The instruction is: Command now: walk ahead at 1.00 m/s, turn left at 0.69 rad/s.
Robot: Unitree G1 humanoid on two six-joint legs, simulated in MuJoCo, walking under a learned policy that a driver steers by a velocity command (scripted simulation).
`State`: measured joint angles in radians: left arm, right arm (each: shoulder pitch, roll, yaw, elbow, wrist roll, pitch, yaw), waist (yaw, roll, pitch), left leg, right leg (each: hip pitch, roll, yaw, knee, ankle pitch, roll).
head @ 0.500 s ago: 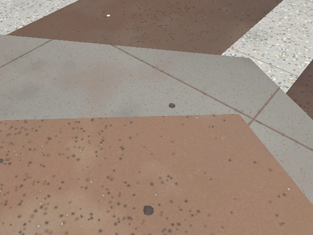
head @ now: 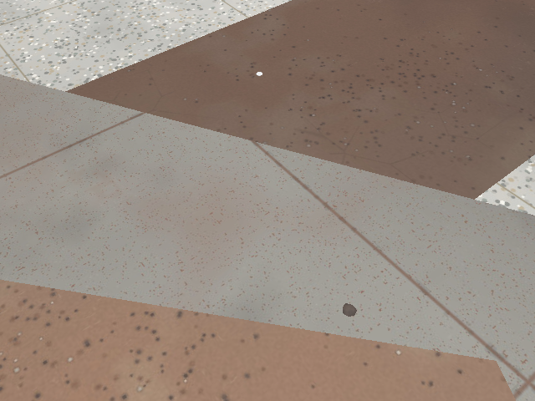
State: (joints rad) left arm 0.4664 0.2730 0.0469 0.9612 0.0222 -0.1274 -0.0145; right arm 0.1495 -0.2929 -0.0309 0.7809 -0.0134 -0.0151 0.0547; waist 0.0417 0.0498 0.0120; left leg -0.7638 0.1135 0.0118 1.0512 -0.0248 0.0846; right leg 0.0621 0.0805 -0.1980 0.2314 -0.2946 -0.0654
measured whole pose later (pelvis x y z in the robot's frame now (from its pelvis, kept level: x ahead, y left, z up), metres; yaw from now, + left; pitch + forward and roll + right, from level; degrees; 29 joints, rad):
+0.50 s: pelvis +0.48 +0.03 +0.00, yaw +26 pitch +2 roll +0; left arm -0.03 0.25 -0.03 0.59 0.03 -0.06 -0.02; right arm 0.45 -0.32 -0.09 0.84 0.00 -0.06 0.02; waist -0.13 0.00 0.02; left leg 0.00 -0.17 -0.21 0.34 -0.34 0.14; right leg -0.67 -0.12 0.10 0.64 0.00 0.06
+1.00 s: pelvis +0.86 +0.23 -0.03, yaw +54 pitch +2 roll -2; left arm 0.54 0.28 0.04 0.90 0.03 -0.08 0.02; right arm -0.08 -0.31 -0.01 0.56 -0.03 0.00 0.09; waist 0.08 0.03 0.04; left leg -0.69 -0.02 0.16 0.77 -0.13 0.19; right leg 0.26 -0.05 -0.34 0.34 -0.33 0.09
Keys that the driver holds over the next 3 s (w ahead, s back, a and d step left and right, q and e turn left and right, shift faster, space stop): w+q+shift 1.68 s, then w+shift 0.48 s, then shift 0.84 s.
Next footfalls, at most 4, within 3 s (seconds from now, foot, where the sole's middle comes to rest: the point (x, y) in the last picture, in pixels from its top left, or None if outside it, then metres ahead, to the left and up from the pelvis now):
0.18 left None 0.37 0.05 -0.77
0.58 right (302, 294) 0.81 -0.02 -0.77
1.04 left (163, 245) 0.97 0.41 -0.77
1.44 right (90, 167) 1.30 0.73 -0.77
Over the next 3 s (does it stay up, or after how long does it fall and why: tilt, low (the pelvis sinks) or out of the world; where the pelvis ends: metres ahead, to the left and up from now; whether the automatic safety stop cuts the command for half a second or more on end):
stays up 0.93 1.58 0.00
